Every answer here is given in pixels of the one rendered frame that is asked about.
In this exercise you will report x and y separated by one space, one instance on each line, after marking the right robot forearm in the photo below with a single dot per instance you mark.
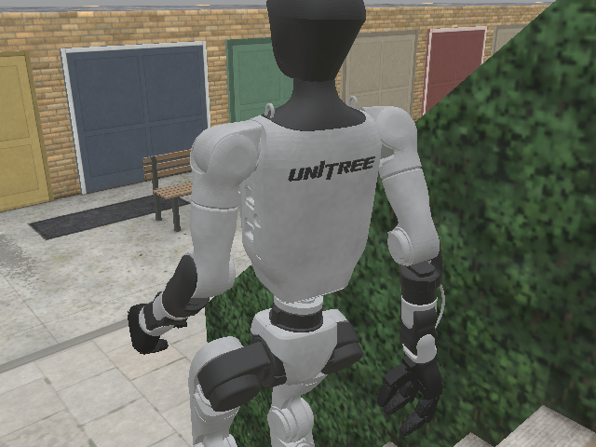
418 311

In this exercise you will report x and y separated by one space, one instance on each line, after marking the robot left upper arm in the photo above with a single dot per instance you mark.
221 158

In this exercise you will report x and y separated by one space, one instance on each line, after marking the left robot forearm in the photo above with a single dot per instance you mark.
174 304

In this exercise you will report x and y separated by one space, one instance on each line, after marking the robot torso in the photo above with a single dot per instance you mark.
305 216

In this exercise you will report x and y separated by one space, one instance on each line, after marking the robot right upper arm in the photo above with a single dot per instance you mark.
415 238

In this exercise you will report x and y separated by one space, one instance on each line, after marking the left robot thigh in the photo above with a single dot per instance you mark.
223 375

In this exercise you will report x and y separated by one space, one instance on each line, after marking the robot right hand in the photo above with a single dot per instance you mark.
404 381

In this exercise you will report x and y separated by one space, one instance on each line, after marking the robot left hand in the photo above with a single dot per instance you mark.
141 341

